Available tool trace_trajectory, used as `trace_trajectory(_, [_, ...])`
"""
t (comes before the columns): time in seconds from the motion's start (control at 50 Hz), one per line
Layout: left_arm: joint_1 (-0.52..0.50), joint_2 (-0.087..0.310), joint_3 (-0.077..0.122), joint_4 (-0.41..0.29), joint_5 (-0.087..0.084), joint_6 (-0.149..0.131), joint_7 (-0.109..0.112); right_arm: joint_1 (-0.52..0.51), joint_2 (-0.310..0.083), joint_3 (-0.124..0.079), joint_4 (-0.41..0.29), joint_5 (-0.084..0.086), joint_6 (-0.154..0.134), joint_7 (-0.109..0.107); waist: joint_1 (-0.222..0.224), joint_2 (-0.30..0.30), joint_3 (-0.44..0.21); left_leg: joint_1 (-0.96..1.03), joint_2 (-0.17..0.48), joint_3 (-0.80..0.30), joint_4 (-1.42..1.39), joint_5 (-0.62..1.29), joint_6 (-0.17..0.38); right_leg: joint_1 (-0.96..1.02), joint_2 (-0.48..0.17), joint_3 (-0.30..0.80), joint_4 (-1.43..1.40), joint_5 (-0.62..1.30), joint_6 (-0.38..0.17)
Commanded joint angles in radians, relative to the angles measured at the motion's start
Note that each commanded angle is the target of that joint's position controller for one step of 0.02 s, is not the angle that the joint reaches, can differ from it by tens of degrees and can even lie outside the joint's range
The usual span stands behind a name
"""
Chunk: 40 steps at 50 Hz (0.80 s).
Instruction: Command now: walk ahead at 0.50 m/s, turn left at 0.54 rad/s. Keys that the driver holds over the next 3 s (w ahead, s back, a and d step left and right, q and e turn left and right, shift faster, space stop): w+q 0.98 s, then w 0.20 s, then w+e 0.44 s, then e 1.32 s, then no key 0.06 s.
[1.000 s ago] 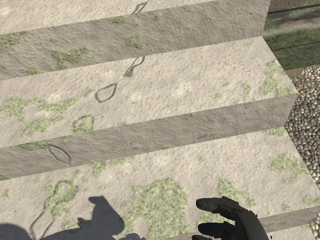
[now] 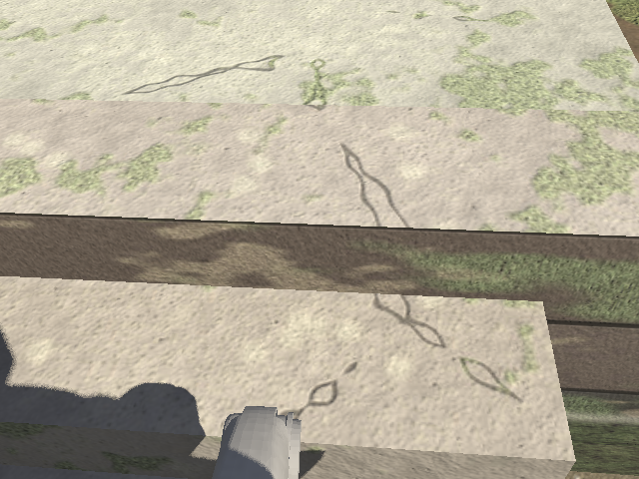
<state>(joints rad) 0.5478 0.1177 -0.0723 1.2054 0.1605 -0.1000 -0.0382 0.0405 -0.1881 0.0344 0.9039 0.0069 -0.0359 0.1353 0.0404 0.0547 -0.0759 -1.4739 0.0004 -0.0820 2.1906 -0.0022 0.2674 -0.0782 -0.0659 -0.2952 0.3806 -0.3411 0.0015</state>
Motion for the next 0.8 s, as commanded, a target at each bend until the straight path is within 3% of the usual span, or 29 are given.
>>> trace_trajectory(0.02, [0.159,0.055,-0.01,-0.012,0.023,-0.025,-0.007,-0.249,-0.052,0.003,-0.167,-0.002,0.031,-0.038,0.051,-0.152,0.073,-0.045,0.062,0.101,-0.269,0.023,0.045,0.059,-0.204,0.088,-0.287,0.225,-0.193])
trace_trajectory(0.04, [0.236,0.057,-0.011,0.021,0.025,-0.022,-0.013,-0.287,-0.029,0.007,-0.197,-0.011,0.049,-0.048,0.067,-0.171,0.096,-0.114,0.062,0.099,-0.332,0.009,0.036,0.176,-0.238,0.116,-0.298,0.286,-0.195])
trace_trajectory(0.08, [0.126,0.083,-0.007,-0.012,-0.031,-0.015,-0.066,-0.443,0.007,0.022,-0.268,-0.019,0.103,-0.033,0.026,-0.166,0.129,0.102,0.103,0.223,-0.602,-0.256,0.014,0.047,-0.289,0.068,-0.432,0.388,-0.232])
trace_trajectory(0.12, [0.038,0.176,0.012,-0.036,-0.077,-0.056,-0.081,-0.365,0.03,0.013,-0.303,-0.008,0.119,-0.003,-0.115,-0.233,0.061,0.469,0.0,0.338,-0.612,-0.252,-0.019,-0.073,-0.297,-0.027,-0.301,1.455,-0.265])
trace_trajectory(0.18, [0.005,0.332,0.075,-0.072,-0.089,-0.065,-0.068,-0.051,-0.072,-0.039,-0.211,0.007,0.079,-0.029,-0.204,-0.357,-0.064,0.773,-0.169,0.304,-1.114,-0.3,-0.058,0.19,-0.314,-0.016,0.003,2.057,-0.243])
trace_trajectory(0.2, [0.07,0.268,0.069,-0.114,-0.003,-0.064,-0.071,0.152,-0.146,-0.062,-0.132,0.015,0.074,-0.062,-0.193,-0.219,-0.288,1.281,-0.137,0.098,-0.99,0.017,0.01,-0.165,-0.254,0.043,0.267,1.877,-0.187])
trace_trajectory(0.22, [-0.018,0.301,0.086,-0.136,0.007,-0.04,-0.085,0.443,-0.175,-0.089,-0.039,-0.019,0.083,-0.083,-0.309,-0.13,-0.363,1.585,-0.078,-0.198,-1.329,-0.107,0.038,-0.429,-0.15,0.13,0.567,1.185,-0.132])
trace_trajectory(0.24, [-0.052,0.197,0.09,-0.156,-0.06,-0.007,-0.117,0.594,-0.248,-0.104,0.031,-0.055,0.082,-0.077,-0.286,-0.003,-0.39,1.617,0.089,-0.612,-1.664,-0.221,0.079,-0.657,0.035,0.284,1.051,0.377,-0.087])
trace_trajectory(0.26, [-0.1,0.158,0.097,-0.16,-0.137,0.01,-0.117,0.566,-0.285,-0.142,0.058,-0.082,0.059,-0.089,-0.27,-0.046,-0.19,1.432,0.152,-0.717,-1.739,-0.265,-0.007,-0.802,0.079,0.513,1.391,0.444,-0.107])
trace_trajectory(0.28, [-0.153,0.081,0.087,-0.188,-0.117,-0.002,-0.095,0.537,-0.21,-0.111,0.093,-0.075,0.028,-0.083,-0.21,0.041,-0.104,1.27,0.136,-0.681,-1.708,-0.3,0.004,-0.884,0.096,0.6,1.592,0.507,-0.126])
trace_trajectory(0.34, [-0.322,0.033,0.055,-0.319,-0.081,0.008,-0.048,0.277,0.009,-0.021,0.159,-0.062,-0.005,-0.05,0.008,-0.063,-0.021,1.06,0.061,-0.442,-1.709,-0.375,-0.012,-1.119,0.11,0.584,1.807,0.43,-0.259])
trace_trajectory(0.36, [-0.279,0.061,0.055,-0.327,-0.09,0.036,-0.032,0.206,0.043,-0.004,0.158,-0.085,-0.01,-0.036,0.071,-0.093,-0.002,0.994,0.052,-0.36,-1.729,-0.221,-0.008,-1.148,0.09,0.54,1.761,0.444,-0.271])
trace_trajectory(0.38, [-0.29,0.099,0.064,-0.337,-0.117,0.049,-0.028,0.149,0.019,-0.013,0.14,-0.071,-0.027,-0.027,0.096,-0.079,0.018,0.923,0.058,-0.263,-1.769,-0.152,-0.029,-1.135,0.044,0.458,1.754,0.341,-0.251])
trace_trajectory(0.42, [-0.369,0.084,0.044,-0.361,-0.132,0.051,-0.016,0.249,0.003,-0.009,0.162,-0.084,-0.052,-0.051,0.06,0.035,0.019,0.898,0.015,-0.232,-1.809,-0.212,-0.037,-1.21,0.052,0.377,1.95,0.182,-0.214])
trace_trajectory(0.44, [-0.539,-0.086,-0.008,-0.55,-0.16,0.003,0.074,0.285,0.068,0.012,0.255,0.016,-0.024,-0.047,0.029,0.026,0.044,0.964,0.114,-0.333,-1.865,-0.223,-0.017,-1.194,0.038,0.297,2.058,0.037,-0.109])
trace_trajectory(0.48, [-0.735,-0.077,-0.026,-0.673,-0.19,-0.022,0.119,0.377,0.0,-0.001,0.337,0.046,-0.024,-0.049,-0.036,-0.037,0.195,0.969,0.093,-0.333,-1.9,-0.35,-0.05,-1.349,-0.001,0.245,1.986,-0.089,-0.079])
trace_trajectory(0.5, [-0.629,0.108,0.014,-0.565,-0.153,0.029,0.045,0.521,-0.02,0.006,0.258,-0.177,-0.063,-0.057,-0.043,-0.13,-0.043,0.954,-0.037,-0.244,-1.776,-0.339,-0.105,-1.161,0.049,0.302,1.676,0.148,-0.147])
trace_trajectory(0.52, [-0.63,0.129,0.032,-0.573,-0.143,0.049,0.021,0.5,-0.058,-0.008,0.247,-0.182,-0.075,-0.058,-0.053,-0.028,0.018,0.847,-0.059,-0.195,-1.828,-0.328,-0.105,-1.05,0.013,0.285,1.533,0.172,-0.143])
trace_trajectory(0.56, [-0.814,0.09,0.02,-0.68,-0.108,0.095,-0.002,0.41,-0.12,-0.026,0.141,-0.069,-0.059,-0.041,0.002,0.031,-0.008,0.567,0.032,-0.282,-2.054,-0.135,0.019,-0.633,0.061,0.136,1.252,-0.157,-0.084])
trace_trajectory(0.58, [-0.828,0.087,0.031,-0.69,-0.101,0.098,-0.002,0.459,-0.131,-0.029,0.108,-0.022,-0.089,-0.043,0.018,0.119,-0.018,0.698,0.103,-0.33,-2.046,0.329,0.055,-0.586,0.122,0.076,1.186,-0.292,-0.041])
trace_trajectory(0.6, [-0.731,0.104,0.035,-0.657,-0.119,0.11,0.0,0.461,-0.151,-0.039,0.098,-0.029,-0.106,-0.036,0.045,0.113,-0.041,0.984,0.177,-0.35,-1.966,0.834,0.064,-0.65,0.147,0.125,1.066,-0.211,-0.033])
trace_trajectory(0.62, [-0.42,0.007,0.012,-0.583,-0.242,0.08,0.068,0.52,-0.148,-0.055,0.113,0.118,-0.07,-0.155,0.134,-0.101,-0.093,1.297,0.126,-0.215,-1.756,1.284,-0.066,-0.394,0.092,0.151,0.734,-0.31,-0.057])
trace_trajectory(0.64, [-0.276,0.084,0.029,-0.535,-0.301,0.03,0.076,0.483,-0.211,-0.065,0.099,0.099,-0.08,-0.194,0.212,0.007,-0.166,1.338,0.091,-0.238,-1.578,1.389,-0.096,-0.241,0.09,0.213,0.607,-0.271,-0.041])
trace_trajectory(0.66, [-0.159,0.204,0.07,-0.473,-0.264,0.007,0.083,0.41,-0.174,-0.084,0.043,0.03,-0.093,-0.195,0.234,-0.09,-0.197,1.107,-0.011,-0.203,-1.342,1.096,-0.109,-0.03,-0.069,0.578,0.461,-0.261,-0.124])
trace_trajectory(0.68, [-0.161,0.361,0.112,-0.425,-0.191,0.036,0.087,0.38,-0.098,-0.083,-0.025,-0.001,-0.091,-0.169,0.174,-0.502,-0.224,0.841,-0.203,-0.05,-0.881,-0.128,-0.203,0.028,-0.308,1.183,0.028,-0.226,-0.248])
trace_trajectory(0.7, [-0.297,0.329,0.111,-0.419,-0.184,0.062,0.094,0.277,-0.145,-0.092,-0.1,-0.05,-0.091,-0.145,0.105,-0.354,-0.088,0.727,-0.121,-0.053,-0.589,-0.259,-0.219,-0.124,-0.301,1.273,-0.02,-0.331,-0.244])
trace_trajectory(0.72, [-0.362,0.219,0.089,-0.403,-0.173,0.064,0.092,0.189,-0.069,-0.078,-0.194,-0.048,-0.077,-0.129,0.05,-0.329,0.029,0.64,-0.089,-0.034,-0.525,-0.188,-0.189,-0.223,-0.259,1.081,0.033,-0.393,-0.204])
trace_trajectory(0.76, [-0.332,0.014,0.053,-0.303,-0.124,0.045,0.067,0.113,0.078,-0.037,-0.263,-0.023,-0.095,-0.114,0.006,-0.099,0.088,0.534,-0.095,-0.067,-0.346,-0.036,-0.139,-0.311,-0.227,0.74,0.211,-0.179,-0.161])
trace_trajectory(0.8, [-0.272,-0.042,0.054,-0.217,-0.154,0.026,0.03,0.162,0.105,-0.023,-0.277,0.022,-0.091,-0.121,-0.036,-0.055,0.095,0.479,-0.101,-0.06,-0.24,0.018,-0.118,-0.279,-0.196,0.572,0.195,-0.015,-0.122])
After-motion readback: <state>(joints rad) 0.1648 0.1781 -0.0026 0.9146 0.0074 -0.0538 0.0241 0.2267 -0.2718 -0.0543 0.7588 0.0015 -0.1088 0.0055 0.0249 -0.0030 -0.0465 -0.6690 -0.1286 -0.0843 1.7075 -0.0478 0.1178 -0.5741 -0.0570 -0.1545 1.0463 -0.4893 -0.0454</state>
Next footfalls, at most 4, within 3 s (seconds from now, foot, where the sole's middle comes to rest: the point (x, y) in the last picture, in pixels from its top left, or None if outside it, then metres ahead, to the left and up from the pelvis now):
0.16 left None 0.28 0.12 -0.60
0.64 right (356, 380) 0.57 0.01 -0.42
1.14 left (173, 326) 0.68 0.34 -0.42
1.72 right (197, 126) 1.04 0.33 -0.24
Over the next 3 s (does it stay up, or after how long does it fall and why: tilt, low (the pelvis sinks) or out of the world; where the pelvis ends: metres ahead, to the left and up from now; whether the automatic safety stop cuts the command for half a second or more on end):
stays up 0.95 0.44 0.52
